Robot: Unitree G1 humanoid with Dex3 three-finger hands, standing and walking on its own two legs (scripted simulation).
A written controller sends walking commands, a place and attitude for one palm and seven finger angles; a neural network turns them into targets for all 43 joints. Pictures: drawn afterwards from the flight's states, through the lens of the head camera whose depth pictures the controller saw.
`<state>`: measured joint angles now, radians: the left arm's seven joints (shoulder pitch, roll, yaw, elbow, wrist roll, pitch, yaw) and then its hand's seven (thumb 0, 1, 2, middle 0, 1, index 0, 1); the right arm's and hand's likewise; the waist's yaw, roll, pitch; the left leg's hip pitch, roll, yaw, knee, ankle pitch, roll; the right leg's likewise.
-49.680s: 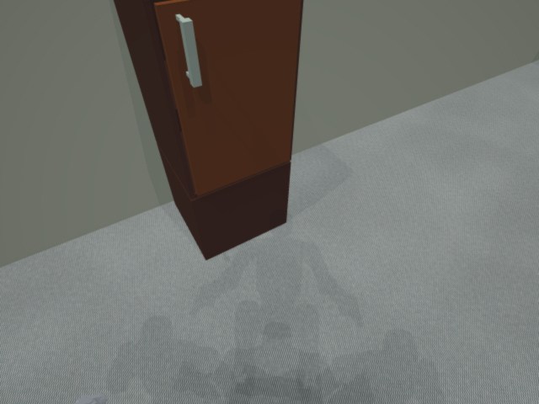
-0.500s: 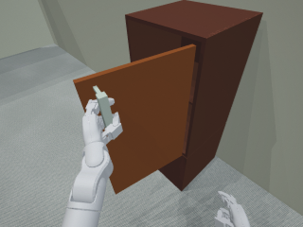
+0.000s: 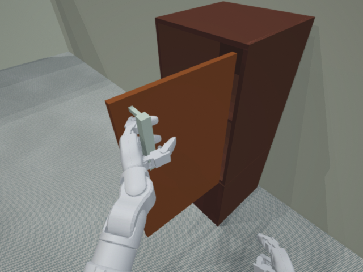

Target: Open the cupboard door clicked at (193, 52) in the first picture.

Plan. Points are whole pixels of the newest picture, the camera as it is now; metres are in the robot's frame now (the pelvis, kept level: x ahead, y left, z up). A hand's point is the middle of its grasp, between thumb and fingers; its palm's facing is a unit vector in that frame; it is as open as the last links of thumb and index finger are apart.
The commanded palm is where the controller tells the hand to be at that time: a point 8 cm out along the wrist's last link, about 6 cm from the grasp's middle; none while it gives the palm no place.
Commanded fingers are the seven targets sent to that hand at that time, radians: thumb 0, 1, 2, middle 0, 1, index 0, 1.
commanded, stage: open thumb and fingers to let go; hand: left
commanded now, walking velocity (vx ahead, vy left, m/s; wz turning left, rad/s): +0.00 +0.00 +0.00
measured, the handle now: (142, 138) +0.36 +0.13 +0.15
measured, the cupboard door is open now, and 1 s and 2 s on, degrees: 87 87 89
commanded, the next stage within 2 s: slide the hand sideways off the handle in 0.50 s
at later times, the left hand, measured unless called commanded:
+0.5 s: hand (155, 144) +0.33 +0.09 +0.15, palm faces +0.32 -0.95 +0.01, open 14.4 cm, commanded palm +0.30 +0.12 +0.14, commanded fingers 0.00 -0.50 0.30 -0.15 -0.30 -0.15 -0.30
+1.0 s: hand (153, 155) +0.30 +0.09 +0.15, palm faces -0.09 -1.00 -0.01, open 16.0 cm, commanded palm +0.27 +0.13 +0.14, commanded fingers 0.00 -0.50 0.30 -0.15 -0.30 -0.15 -0.30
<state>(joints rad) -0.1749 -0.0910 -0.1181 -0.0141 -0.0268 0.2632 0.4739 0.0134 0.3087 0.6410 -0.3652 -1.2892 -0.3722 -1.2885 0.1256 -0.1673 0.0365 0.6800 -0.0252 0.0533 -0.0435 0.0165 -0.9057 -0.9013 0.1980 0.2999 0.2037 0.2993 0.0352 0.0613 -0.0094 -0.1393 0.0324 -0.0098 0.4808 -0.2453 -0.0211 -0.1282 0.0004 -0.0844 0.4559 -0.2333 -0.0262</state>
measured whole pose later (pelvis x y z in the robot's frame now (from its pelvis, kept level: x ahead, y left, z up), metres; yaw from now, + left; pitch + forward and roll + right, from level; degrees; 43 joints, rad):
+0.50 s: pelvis -0.01 +0.03 +0.00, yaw +0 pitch -5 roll -1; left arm -0.31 -0.11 -0.16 0.11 0.01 0.24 0.54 -0.01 -0.49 0.30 -0.40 -0.76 -0.39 -0.75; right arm 0.12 -0.16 0.04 0.71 -0.02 0.05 -0.04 0.02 -0.91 -0.90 0.20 0.30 0.20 0.30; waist 0.05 0.04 0.01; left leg -0.18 -0.01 0.00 0.51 -0.24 0.01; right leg -0.17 -0.04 -0.07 0.48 -0.23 0.00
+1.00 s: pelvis -0.03 +0.02 -0.01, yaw +1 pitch -5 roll +0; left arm -0.32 0.06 -0.11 0.17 -0.14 0.16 0.04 -0.01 -0.50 0.30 -0.26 -0.37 -0.21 -0.40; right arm 0.18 -0.20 0.07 0.65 0.04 -0.05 -0.05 0.02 -0.91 -0.90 0.20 0.30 0.20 0.30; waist 0.05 0.03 -0.01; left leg -0.24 -0.02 0.00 0.56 -0.24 0.01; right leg -0.24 -0.05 -0.07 0.58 -0.25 0.00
